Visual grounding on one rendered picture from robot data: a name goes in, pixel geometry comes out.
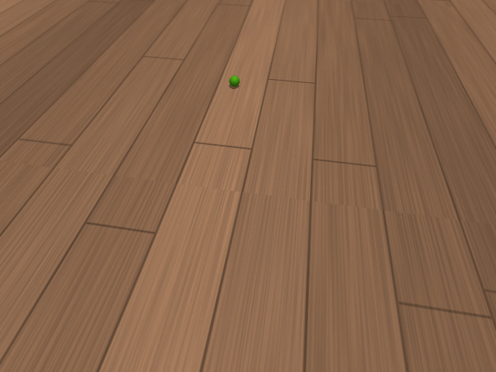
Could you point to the ball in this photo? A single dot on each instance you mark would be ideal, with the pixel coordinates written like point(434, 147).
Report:
point(234, 81)

